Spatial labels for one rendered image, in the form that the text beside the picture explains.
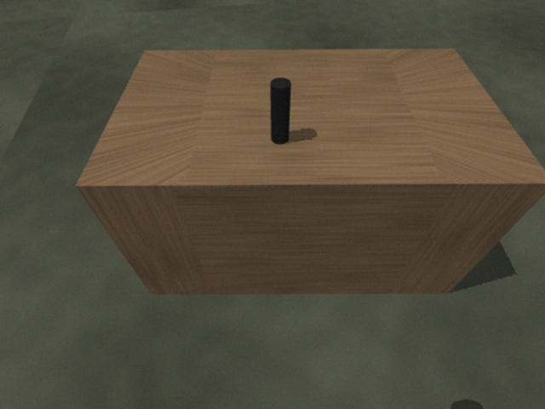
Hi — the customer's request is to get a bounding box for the can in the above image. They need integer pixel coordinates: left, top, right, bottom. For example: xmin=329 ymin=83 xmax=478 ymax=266
xmin=271 ymin=78 xmax=291 ymax=145

